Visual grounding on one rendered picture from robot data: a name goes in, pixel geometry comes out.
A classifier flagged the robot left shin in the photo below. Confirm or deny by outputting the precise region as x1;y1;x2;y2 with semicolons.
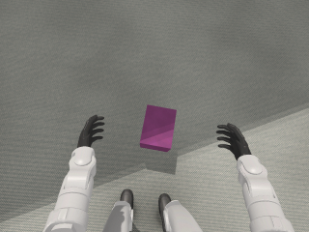
112;200;130;210

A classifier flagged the robot left forearm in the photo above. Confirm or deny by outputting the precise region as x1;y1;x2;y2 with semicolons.
43;146;97;232

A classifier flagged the robot right forearm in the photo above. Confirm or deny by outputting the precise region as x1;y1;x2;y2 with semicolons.
237;155;295;232

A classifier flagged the right robot foot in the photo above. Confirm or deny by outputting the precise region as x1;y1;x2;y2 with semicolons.
158;193;171;232

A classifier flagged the robot right hand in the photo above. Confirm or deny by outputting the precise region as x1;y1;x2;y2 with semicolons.
216;123;252;160

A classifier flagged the carton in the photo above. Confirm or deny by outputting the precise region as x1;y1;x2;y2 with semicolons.
140;104;177;152

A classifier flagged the robot left hand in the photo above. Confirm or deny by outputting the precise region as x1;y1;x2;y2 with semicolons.
77;114;105;148

